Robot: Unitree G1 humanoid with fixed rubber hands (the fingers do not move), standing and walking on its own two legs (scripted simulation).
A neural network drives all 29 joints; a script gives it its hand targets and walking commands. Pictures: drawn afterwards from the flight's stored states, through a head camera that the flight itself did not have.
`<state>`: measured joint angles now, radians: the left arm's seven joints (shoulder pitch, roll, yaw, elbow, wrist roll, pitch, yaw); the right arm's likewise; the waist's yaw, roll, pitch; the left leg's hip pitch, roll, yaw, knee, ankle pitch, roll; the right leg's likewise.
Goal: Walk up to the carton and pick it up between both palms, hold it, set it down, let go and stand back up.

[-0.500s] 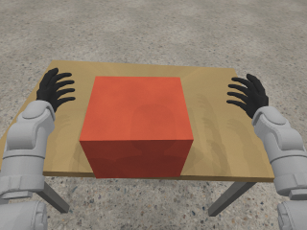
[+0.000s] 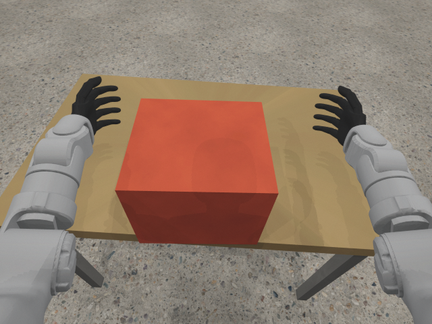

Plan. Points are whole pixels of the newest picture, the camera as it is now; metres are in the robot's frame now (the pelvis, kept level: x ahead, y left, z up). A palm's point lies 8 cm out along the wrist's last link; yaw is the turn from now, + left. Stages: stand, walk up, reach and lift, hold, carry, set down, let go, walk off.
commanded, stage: reach and lift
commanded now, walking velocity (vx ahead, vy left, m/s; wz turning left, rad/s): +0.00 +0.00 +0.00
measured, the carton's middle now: (200, 173) +0.43 +0.05 +0.00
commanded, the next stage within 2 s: none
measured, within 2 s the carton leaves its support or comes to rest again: neither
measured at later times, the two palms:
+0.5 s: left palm (105, 158) +0.41 +0.24 +0.06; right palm (326, 160) +0.43 -0.21 +0.06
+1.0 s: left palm (106, 163) +0.40 +0.24 +0.06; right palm (302, 164) +0.43 -0.16 +0.05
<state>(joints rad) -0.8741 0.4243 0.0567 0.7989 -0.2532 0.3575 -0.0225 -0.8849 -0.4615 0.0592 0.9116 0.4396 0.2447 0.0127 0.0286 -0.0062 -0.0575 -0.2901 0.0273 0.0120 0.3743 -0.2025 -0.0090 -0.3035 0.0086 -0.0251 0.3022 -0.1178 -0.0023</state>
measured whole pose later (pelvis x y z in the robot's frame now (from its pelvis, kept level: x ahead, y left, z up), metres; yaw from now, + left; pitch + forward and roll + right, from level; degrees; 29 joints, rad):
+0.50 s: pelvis +0.00 +0.00 -0.01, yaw +0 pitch +15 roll -1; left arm -0.84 0.32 0.01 1.22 -0.27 -0.19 -0.01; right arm -0.84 -0.36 0.17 1.22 0.45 -0.18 -0.02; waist 0.05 0.00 -0.16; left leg -0.52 0.04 0.00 0.54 -0.27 -0.02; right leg -0.53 0.02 -0.03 0.46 -0.18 0.00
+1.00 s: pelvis -0.03 -0.01 -0.03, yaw +1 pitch +22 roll +0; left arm -1.01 0.33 -0.14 1.44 -0.40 -0.32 0.01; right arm -0.98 -0.26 0.14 1.31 0.39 -0.20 -0.04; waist 0.04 -0.01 -0.25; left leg -0.78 0.02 -0.02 0.65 -0.25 -0.02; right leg -0.80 0.00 -0.05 0.62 -0.20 -0.02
